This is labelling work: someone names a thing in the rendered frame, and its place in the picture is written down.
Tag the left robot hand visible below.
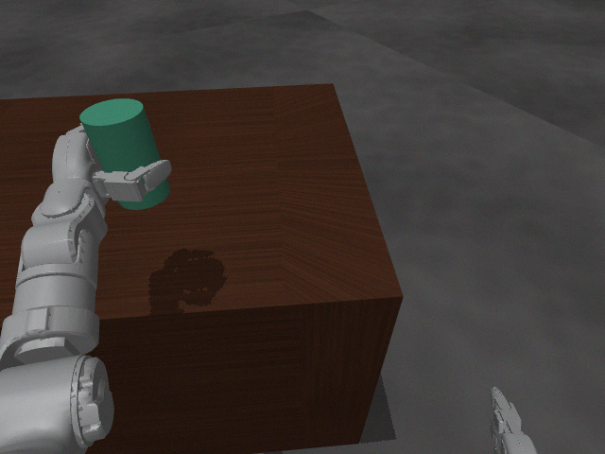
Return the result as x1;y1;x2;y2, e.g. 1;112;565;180
52;122;172;205

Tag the left robot arm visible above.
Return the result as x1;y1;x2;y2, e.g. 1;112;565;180
0;178;114;454

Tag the right robot hand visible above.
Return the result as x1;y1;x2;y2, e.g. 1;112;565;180
490;387;538;454

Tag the can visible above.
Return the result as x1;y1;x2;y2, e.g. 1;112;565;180
79;98;170;210

